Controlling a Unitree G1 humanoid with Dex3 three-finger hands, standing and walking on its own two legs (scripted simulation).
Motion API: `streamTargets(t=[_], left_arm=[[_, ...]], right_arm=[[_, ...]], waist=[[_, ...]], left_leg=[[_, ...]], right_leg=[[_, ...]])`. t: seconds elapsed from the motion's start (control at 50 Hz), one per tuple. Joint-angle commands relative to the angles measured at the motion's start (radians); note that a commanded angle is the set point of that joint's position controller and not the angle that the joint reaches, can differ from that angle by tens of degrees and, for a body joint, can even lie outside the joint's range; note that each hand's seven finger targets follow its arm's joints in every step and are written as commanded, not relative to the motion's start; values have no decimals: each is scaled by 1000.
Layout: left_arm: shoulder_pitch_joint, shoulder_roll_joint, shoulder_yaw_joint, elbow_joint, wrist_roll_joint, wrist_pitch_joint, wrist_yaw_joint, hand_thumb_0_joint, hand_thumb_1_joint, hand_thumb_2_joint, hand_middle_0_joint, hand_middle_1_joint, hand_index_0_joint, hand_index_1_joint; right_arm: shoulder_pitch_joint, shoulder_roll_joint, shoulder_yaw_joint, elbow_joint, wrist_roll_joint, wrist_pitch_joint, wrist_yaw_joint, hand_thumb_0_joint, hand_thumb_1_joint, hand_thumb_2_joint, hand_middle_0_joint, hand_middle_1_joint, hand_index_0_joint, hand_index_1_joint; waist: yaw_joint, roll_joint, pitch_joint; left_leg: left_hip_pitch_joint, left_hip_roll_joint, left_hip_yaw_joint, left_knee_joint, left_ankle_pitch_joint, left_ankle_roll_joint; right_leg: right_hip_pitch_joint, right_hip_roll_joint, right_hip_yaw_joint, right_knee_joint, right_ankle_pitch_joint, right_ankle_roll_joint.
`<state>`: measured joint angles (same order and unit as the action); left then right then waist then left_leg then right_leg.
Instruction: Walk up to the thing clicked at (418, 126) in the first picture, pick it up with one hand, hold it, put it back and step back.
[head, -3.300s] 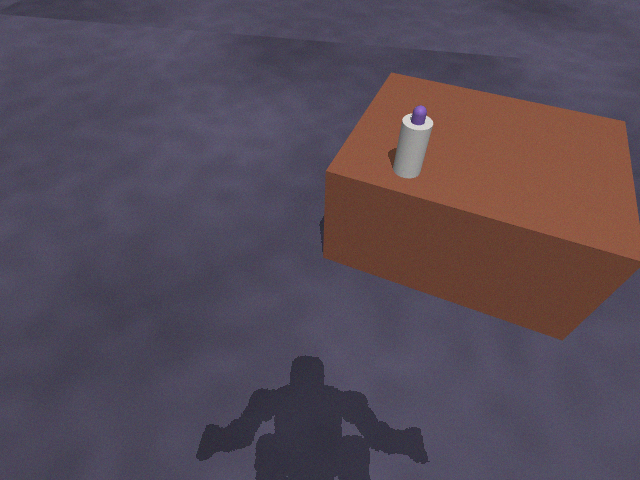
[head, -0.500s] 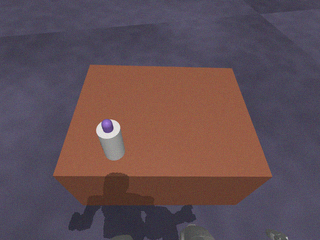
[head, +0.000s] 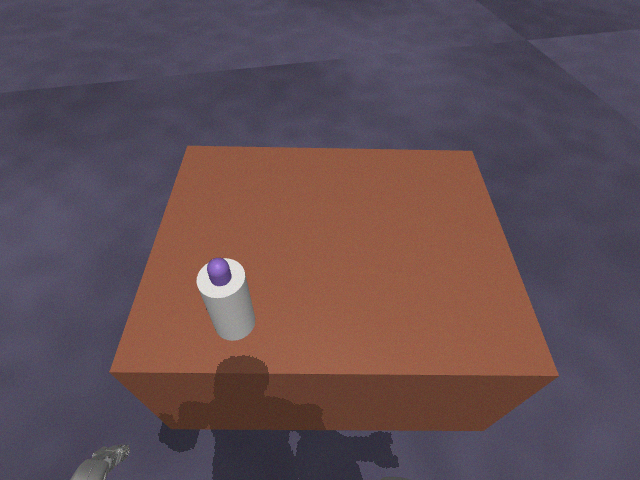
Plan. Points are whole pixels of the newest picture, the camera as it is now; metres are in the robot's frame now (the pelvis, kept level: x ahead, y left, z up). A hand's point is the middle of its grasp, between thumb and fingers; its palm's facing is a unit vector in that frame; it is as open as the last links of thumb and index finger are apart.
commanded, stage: walk up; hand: left
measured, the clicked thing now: (226, 295) +0.47 +0.20 -0.20
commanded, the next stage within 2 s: stand in 0.88 s
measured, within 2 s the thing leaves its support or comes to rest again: neither
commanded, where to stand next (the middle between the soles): +0.05 -0.01 m, yaw +0 degrees
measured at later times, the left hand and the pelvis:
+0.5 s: hand out of the picture +0.08 +0.25 -0.14, palm faces +0.02 -0.94 -0.35, open 7.4 cm; pelvis +0.01 -0.01 +0.02, yaw +1 degrees
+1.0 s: hand out of the picture +0.11 +0.24 -0.13, palm faces +0.02 -0.94 -0.34, open 7.4 cm; pelvis +0.02 -0.01 +0.02, yaw +2 degrees
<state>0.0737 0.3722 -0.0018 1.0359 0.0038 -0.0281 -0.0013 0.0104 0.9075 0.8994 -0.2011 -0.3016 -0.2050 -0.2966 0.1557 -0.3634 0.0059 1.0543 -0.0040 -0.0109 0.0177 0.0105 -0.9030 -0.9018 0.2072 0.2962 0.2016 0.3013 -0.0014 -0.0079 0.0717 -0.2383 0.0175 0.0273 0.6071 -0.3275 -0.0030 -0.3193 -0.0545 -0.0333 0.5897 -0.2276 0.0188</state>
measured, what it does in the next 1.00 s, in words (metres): stands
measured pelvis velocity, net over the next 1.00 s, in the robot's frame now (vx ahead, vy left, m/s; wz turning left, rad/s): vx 0.02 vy -0.01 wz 0.03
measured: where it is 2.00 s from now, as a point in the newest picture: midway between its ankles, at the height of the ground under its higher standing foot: outside the picture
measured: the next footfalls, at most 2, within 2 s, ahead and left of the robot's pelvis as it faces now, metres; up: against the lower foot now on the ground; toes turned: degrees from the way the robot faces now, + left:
none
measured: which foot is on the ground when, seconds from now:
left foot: down 0.00-1.00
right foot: down 0.00-1.00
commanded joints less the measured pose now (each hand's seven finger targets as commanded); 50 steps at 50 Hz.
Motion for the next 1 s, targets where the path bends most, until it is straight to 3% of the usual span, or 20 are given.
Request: streamTargets(t=[0.0, 0.08, 0.26, 0.38, 0.62, 0.86, 0.98], left_arm=[[-48, 205, 48, -22, -8, -14, 10, 0, 900, 900, -200, -300, -200, -300], [-69, 201, 43, 21, -6, -14, 7, 0, 900, 900, -200, -300, -200, -300], [-93, 194, 44, 73, 2, -18, 3, 0, 900, 900, -200, -300, -200, -300], [-91, 193, 50, 85, 5, -16, 4, 0, 900, 900, -200, -300, -200, -300], [-73, 184, 60, 77, 8, -16, 6, 0, 900, 900, -200, -300, -200, -300], [-64, 179, 57, 72, 6, -5, 8, 0, 900, 900, -200, -300, -200, -300], [-60, 175, 52, 63, 4, -5, 4, 0, 900, 900, -200, -300, -200, -300]], right_arm=[[-78, -230, -49, -33, 2, -24, -15, 0, -900, -900, 200, 300, 200, 300], [-103, -216, -44, -7, 5, -18, -15, 0, -900, -900, 200, 300, 200, 300], [-119, -209, -44, 32, 7, -12, -11, 0, -900, -900, 200, 300, 200, 300], [-128, -209, -48, 41, 2, -8, -11, 0, -900, -900, 200, 300, 200, 300], [-116, -203, -52, 44, 0, -8, -16, 0, -900, -900, 200, 300, 200, 300], [-115, -192, -48, 31, -10, -14, -21, 0, -900, -900, 200, 300, 200, 300], [-108, -202, -48, 31, -9, -20, -25, 0, -900, -900, 200, 300, 200, 300]], waist=[[18, 58, -105], [16, 35, -97], [5, 5, -116], [8, 10, -101], [9, 2, -133], [9, 7, -117], [5, 35, -112]], left_leg=[[-40, 124, -143, -235, 153, 55], [-9, 113, -128, -267, 121, 43], [74, 109, -108, -305, 163, 32], [83, 105, -106, -322, 148, 28], [92, 109, -103, -318, 233, 24], [78, 121, -127, -357, 254, 10], [87, 120, -115, -357, 287, 6]], right_leg=[[160, -63, 62, -114, 110, -56], [178, -76, 77, -183, 108, -49], [201, -93, 83, -281, 116, -33], [185, -95, 82, -309, 70, -28], [242, -100, 64, -301, 169, -26], [256, -93, 53, -285, 163, -23], [267, -99, 58, -289, 209, -25]])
